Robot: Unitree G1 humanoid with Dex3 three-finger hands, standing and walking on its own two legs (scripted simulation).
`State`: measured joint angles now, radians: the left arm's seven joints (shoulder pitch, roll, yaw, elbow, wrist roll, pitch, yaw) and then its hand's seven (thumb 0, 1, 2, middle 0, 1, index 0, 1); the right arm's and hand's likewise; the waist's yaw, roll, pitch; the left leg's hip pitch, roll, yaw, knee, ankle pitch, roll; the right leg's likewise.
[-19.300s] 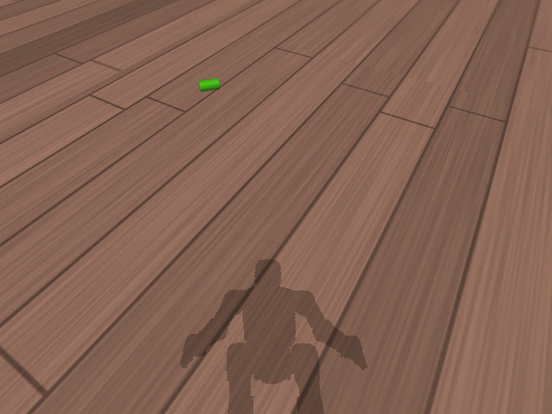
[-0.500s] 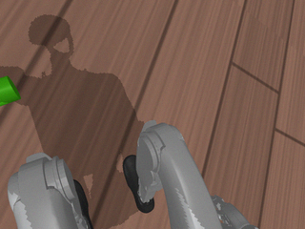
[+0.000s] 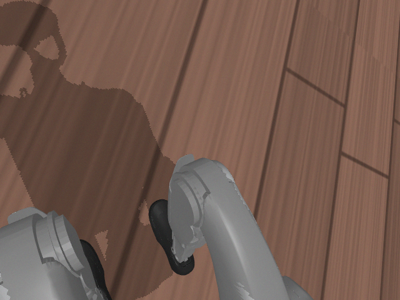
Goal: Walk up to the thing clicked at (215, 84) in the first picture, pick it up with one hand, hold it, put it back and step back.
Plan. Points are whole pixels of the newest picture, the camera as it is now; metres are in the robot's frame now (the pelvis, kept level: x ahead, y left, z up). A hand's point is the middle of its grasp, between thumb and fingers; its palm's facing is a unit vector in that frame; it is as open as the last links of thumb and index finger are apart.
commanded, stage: rest palm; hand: left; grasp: from above
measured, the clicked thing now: out of the picture +0.47 +0.33 -0.28
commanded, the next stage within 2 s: close in 0.08 s
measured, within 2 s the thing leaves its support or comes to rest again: leaves its support in 1.98 s
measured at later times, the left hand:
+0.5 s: hand out of the picture +0.46 +0.32 -0.25, palm faces -0.41 -0.19 -0.89, open 12.2 cm
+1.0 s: hand out of the picture +0.46 +0.33 -0.25, palm faces -0.42 -0.19 -0.89, open 10.1 cm
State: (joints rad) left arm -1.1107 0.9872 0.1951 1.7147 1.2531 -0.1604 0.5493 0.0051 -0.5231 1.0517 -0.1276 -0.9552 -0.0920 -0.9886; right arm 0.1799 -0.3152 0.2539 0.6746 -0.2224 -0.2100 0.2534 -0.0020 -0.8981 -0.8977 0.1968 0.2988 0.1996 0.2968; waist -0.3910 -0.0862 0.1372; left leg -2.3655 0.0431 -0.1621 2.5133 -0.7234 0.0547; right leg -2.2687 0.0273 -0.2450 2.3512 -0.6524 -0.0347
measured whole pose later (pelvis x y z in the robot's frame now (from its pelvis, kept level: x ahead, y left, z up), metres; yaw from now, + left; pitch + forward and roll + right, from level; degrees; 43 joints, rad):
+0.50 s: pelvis +0.00 +0.00 +0.00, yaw -2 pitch +30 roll -14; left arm -1.13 1.03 0.16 1.75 1.26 -0.15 0.59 0.00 -0.25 0.89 -0.31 -0.89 -0.30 -0.90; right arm 0.14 -0.34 0.30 0.65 -0.24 -0.26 0.28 0.00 -0.90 -0.90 0.19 0.30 0.20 0.30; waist -0.41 -0.13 0.17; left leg -2.36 0.05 -0.19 2.53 -0.72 0.06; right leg -2.26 0.04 -0.27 2.35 -0.64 -0.03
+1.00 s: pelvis -0.01 +0.00 +0.00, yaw -2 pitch +29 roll -15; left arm -1.12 1.06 0.15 1.76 1.25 -0.18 0.59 0.00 0.02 0.62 -0.56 -0.71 -0.56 -0.70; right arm 0.13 -0.35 0.32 0.64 -0.24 -0.27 0.28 0.00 -0.90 -0.90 0.19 0.30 0.20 0.30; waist -0.40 -0.14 0.19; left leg -2.35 0.05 -0.21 2.54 -0.72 0.05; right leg -2.24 0.04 -0.28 2.34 -0.63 -0.03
